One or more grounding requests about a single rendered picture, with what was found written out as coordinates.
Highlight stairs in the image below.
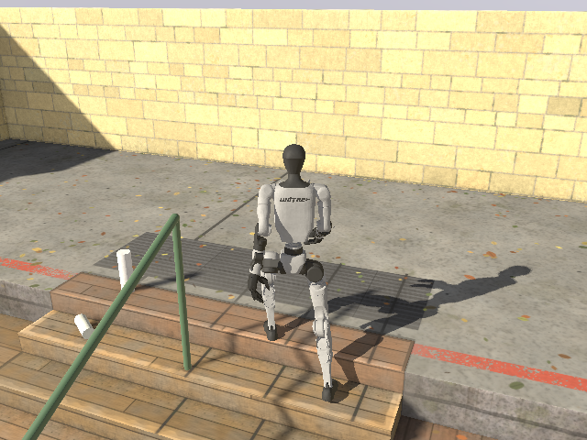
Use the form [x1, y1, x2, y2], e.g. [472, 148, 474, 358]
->
[0, 291, 404, 440]

